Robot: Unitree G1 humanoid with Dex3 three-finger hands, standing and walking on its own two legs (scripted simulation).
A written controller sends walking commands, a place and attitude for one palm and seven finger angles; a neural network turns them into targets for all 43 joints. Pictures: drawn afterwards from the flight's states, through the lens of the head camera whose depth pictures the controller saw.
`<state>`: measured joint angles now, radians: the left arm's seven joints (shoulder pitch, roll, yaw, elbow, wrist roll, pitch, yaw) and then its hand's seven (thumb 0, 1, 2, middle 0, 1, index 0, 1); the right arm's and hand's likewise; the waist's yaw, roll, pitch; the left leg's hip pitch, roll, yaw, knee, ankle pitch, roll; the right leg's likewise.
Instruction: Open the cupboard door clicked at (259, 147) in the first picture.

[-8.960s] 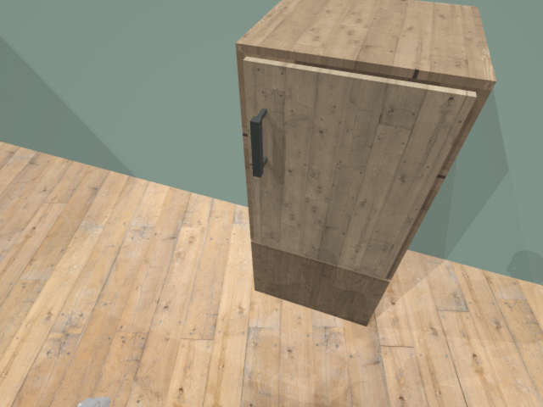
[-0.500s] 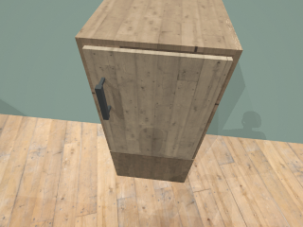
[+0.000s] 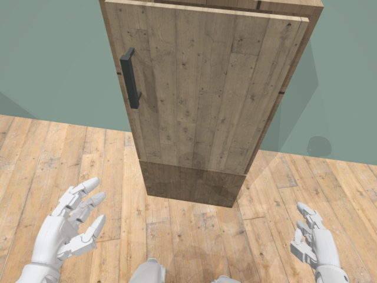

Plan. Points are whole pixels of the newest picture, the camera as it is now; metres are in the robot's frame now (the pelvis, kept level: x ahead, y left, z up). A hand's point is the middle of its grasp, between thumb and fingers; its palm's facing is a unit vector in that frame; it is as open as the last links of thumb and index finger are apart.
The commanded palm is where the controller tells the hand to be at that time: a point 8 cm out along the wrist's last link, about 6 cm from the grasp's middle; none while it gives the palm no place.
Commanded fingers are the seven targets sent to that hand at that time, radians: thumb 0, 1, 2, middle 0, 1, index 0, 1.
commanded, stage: raise the hand with hooked fingers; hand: left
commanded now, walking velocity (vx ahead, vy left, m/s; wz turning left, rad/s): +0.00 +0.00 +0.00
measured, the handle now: (133, 79) +0.56 +0.19 +0.11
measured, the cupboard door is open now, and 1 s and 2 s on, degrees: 0 0 0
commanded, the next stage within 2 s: move the hooked fingers beside the handle in 1.68 s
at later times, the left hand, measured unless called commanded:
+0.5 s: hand (68, 196) +0.25 +0.25 +0.07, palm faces -0.06 -1.00 -0.05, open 11.5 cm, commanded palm +0.23 +0.30 +0.08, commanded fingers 0.00 -0.20 0.43 -0.28 -1.00 -0.28 -1.00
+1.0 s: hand (41, 166) +0.29 +0.29 +0.12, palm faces -0.04 -1.00 -0.05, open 13.8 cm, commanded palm +0.26 +0.34 +0.12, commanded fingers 0.00 -0.50 0.30 -0.30 -1.20 -0.30 -1.20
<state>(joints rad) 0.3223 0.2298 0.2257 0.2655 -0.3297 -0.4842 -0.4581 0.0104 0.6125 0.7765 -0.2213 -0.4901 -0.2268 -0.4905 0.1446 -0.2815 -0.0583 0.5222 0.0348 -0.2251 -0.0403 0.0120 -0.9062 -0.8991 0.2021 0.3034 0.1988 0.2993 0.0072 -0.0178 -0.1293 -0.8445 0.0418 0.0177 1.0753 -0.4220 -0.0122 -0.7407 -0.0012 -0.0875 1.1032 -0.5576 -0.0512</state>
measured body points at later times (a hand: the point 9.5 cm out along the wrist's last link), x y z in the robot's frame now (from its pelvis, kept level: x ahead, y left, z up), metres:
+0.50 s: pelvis +0.01 +0.03 +0.02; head +0.06 +0.04 +0.47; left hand +0.25 +0.30 +0.08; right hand +0.14 -0.22 -0.07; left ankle +0.06 +0.13 -0.66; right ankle +0.00 -0.09 -0.66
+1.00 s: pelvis +0.02 +0.03 +0.04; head +0.05 +0.04 +0.49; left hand +0.28 +0.34 +0.12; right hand +0.19 -0.20 -0.03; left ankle +0.06 +0.13 -0.66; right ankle +0.00 -0.09 -0.66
